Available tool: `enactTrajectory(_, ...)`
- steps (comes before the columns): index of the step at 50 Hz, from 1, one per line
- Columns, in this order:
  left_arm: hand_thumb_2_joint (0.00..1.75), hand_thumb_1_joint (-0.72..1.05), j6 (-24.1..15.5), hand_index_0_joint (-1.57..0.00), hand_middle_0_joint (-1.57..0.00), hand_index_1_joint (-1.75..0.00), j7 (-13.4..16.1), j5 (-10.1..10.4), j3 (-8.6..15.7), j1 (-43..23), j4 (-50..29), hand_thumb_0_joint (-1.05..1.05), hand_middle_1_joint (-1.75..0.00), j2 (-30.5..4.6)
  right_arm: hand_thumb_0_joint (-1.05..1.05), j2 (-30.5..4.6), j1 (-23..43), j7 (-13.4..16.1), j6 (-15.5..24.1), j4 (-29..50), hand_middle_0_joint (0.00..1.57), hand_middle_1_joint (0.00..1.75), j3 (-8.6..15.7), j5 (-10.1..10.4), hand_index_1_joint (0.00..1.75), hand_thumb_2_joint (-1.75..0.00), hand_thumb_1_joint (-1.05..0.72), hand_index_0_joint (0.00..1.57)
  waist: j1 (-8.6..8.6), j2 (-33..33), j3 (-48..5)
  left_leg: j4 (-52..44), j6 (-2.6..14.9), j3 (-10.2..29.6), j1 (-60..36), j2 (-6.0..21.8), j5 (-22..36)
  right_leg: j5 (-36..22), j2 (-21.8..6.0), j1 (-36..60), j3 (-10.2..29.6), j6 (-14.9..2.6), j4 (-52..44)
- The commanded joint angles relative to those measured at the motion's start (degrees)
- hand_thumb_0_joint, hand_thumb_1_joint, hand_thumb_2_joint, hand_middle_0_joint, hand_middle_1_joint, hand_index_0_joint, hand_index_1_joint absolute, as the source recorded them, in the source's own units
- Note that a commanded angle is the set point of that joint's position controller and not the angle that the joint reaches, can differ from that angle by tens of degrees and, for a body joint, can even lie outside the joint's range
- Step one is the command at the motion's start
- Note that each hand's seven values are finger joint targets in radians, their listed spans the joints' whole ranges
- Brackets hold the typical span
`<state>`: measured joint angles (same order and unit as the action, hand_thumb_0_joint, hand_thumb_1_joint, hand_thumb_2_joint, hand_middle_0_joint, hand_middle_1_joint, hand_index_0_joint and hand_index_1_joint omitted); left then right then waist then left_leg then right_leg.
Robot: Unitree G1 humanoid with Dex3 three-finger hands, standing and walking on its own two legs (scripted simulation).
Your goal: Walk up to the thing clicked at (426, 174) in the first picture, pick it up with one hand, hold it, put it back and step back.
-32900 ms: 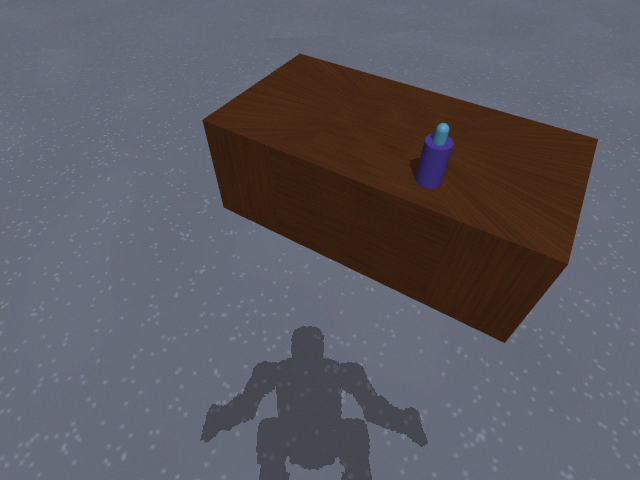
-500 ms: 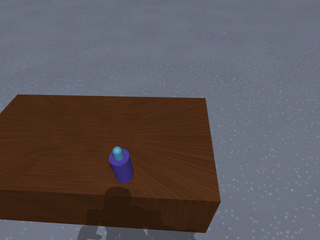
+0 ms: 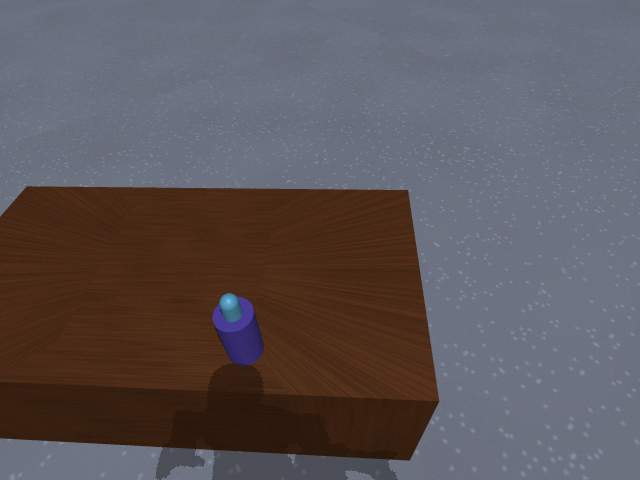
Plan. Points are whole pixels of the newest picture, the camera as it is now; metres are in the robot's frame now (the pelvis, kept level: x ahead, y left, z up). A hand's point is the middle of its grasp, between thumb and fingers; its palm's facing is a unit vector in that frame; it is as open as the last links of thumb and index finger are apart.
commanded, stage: home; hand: left
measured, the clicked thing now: (237, 325) +0.46 +0.19 -0.23
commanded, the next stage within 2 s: stand in 0.10 s
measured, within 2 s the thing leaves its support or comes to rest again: neither
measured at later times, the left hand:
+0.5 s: hand out of the picture +0.09 +0.25 -0.15, palm faces -0.02 -0.93 -0.36, open 13.4 cm
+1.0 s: hand out of the picture +0.09 +0.25 -0.15, palm faces -0.02 -0.94 -0.35, open 7.4 cm
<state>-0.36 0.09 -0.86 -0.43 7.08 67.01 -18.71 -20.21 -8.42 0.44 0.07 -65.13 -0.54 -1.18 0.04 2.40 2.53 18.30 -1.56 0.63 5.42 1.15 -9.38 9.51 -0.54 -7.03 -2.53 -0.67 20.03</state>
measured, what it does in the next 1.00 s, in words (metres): stands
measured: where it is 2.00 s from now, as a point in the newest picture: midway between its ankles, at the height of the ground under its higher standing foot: outside the picture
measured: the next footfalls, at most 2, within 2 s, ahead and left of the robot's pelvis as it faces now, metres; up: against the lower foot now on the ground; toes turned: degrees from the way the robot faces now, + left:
none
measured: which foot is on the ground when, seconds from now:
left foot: down 0.00-1.00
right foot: down 0.00-1.00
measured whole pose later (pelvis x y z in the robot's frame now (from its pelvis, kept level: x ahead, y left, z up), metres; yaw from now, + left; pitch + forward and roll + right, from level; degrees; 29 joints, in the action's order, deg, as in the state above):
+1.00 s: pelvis +0.02 +0.00 +0.00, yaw +0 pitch -3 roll +0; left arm -0.6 -0.3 -0.6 0.3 6.4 65.8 -19.2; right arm -20.1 -7.6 0.1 0.3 -64.9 -0.2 -1.2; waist -0.2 1.4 2.6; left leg 16.9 -2.0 0.5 4.3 1.9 -10.0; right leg 9.8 0.2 -5.8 -2.4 -1.0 18.3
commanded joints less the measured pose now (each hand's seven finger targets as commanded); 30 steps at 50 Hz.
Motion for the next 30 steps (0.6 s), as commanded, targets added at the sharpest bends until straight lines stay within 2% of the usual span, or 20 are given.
enactTrajectory(1, 0.01, -0.61, -0.95, -0.04, -0.04, -0.04, 1.0, 0.1, 2.58, -3.06, -3.54, 0.0, -0.04, -13.48, 0.0, -11.47, 2.15, 0.78, 1.05, 3.47, 0.2, 0.3, 1.87, 0.2, 0.3, -0.9, -0.9, 0.2, 0.05, -2.35, -2.4, -3.49, 2.07, 4.94, 1.04, 5.42, 3.02, -2.21, -6.8, 0.92, 6.85, -0.4, -5.11)
enactTrajectory(6, 0.02, -0.61, -1.04, -0.04, -0.04, -0.04, 0.99, 0.1, 2.57, -3.14, -3.56, 0.0, -0.04, -13.08, 0.0, -11.25, 2.34, 0.7, 1.04, 3.4, 0.2, 0.3, 1.83, 0.16, 0.3, -0.9, -0.9, 0.2, 0.08, -2.62, -2.0, -3.65, 2.02, 4.86, 1.53, 5.51, 3.24, -2.92, -6.81, 1.41, 6.57, -0.21, -5.06)
enactTrajectory(7, 0.02, -0.61, -1.1, -0.04, -0.04, -0.04, 1.01, 0.07, 2.61, -3.28, -3.6, 0.0, -0.04, -12.98, 0.0, -11.68, 2.46, 0.75, 0.98, 3.42, 0.2, 0.3, 1.91, 0.23, 0.3, -0.9, -0.9, 0.2, 0.0, -2.49, -2.69, -3.2, 2.26, 4.83, 0.94, 5.68, 3.85, -4.82, -6.95, 1.88, 6.7, -0.14, -5.1)
enactTrajectory(8, 0.01, -0.61, -1.02, -0.04, -0.04, -0.04, 1.04, 0.04, 2.65, -3.33, -3.42, 0.0, -0.04, -13.09, 0.0, -11.2, 2.33, 0.73, 0.94, 3.34, 0.2, 0.3, 1.87, 0.24, 0.3, -0.9, -0.9, 0.2, -0.02, -3.17, -1.72, -3.76, 2.0, 4.94, 1.56, 5.53, 2.92, -2.3, -6.66, 1.3, 6.45, -0.06, -5.16)
enactTrajectory(10, 0.02, -0.61, -1.05, -0.04, -0.04, -0.04, 1.06, -0.02, 2.77, -3.72, -3.76, 0.0, -0.04, -13.3, 0.0, -11.56, 2.66, 0.7, 0.82, 3.52, 0.2, 0.3, 2.06, 0.21, 0.3, -0.9, -0.9, 0.2, -0.03, -2.56, -2.24, -3.35, 2.17, 4.71, 1.17, 5.58, 2.52, -2.05, -6.87, 1.45, 6.68, -0.19, -5.65)
enactTrajectory(12, 0.18, -0.45, -1.18, -0.2, -0.2, -0.2, 0.95, 0.13, 2.72, -3.63, -3.95, 0.0, -0.2, -13.09, 0.0, -11.55, 2.45, 0.68, 0.96, 3.61, 0.2, 0.3, 2.04, 0.17, 0.3, -0.9, -0.9, 0.2, -0.22, -2.43, -3.12, -3.08, 2.02, 4.5, 0.6, 5.58, 4.52, -6.05, -7.08, 2.04, 6.69, -0.35, -5.2)
enactTrajectory(13, 0.26, -0.37, -1.15, -0.2, -0.2, -0.28, 1.02, 0.22, 2.89, -3.94, -3.93, 0.0, -0.28, -13.26, 0.0, -11.38, 2.2, 0.71, 0.91, 3.4, 0.2, 0.3, 1.98, 0.14, 0.3, -0.9, -0.9, 0.2, -0.21, -2.43, -2.52, -3.43, 1.97, 4.65, 1.21, 5.59, 3.54, -4.68, -6.88, 1.96, 6.65, -0.27, -5.18)
enactTrajectory(21, 0.9, 0.27, -1.21, -0.2, -0.2, -0.3, 0.91, 0.17, 2.96, -3.92, -4.29, 0.0, -0.3, -13.22, 0.0, -11.5, 2.77, 0.65, 1.08, 3.64, 0.2, 0.3, 2.1, 0.14, 0.3, -0.9, -0.9, 0.2, -0.09, -2.41, -3.21, -3.47, 1.8, 4.49, 0.49, 5.84, 5.24, -7.29, -6.91, 2.4, 6.28, -0.35, -4.83)
enactTrajectory(24, 0.9, 0.51, -1.24, -0.2, -0.2, -0.3, 0.86, 0.21, 2.94, -3.9, -4.53, 0.0, -0.3, -13.14, 0.0, -11.67, 2.83, 0.66, 1.11, 3.66, 0.2, 0.3, 2.14, 0.16, 0.3, -0.9, -0.9, 0.2, -0.11, -2.08, -4.03, -3.03, 1.89, 4.28, -0.28, 6.01, 6.04, -8.77, -7.14, 2.92, 6.45, -0.45, -4.69)
enactTrajectory(29, 0.9, 0.9, -1.18, -0.2, -0.2, -0.3, 0.85, 0.23, 2.96, -3.87, -4.4, 0.0, -0.3, -13.2, 0.0, -11.72, 3.06, 0.59, 1.08, 3.52, 0.2, 0.3, 2.16, 0.16, 0.3, -0.9, -0.9, 0.2, 0.12, -2.32, -2.78, -3.73, 1.94, 4.47, 0.32, 6.07, 4.69, -5.94, -6.91, 2.62, 6.32, -0.36, -5.18)
enactTrajectory(30, 0.9, 0.9, -1.19, -0.2, -0.2, -0.3, 0.86, 0.19, 2.99, -3.94, -4.38, 0.0, -0.3, -13.19, 0.0, -11.7, 3.11, 0.59, 1.04, 3.56, 0.2, 0.3, 2.13, 0.25, 0.3, -0.9, -0.9, 0.2, -0.11, -2.44, -2.86, -3.59, 2.05, 4.49, 0.23, 6.11, 4.25, -5.85, -6.98, 2.27, 6.47, -0.35, -5.41)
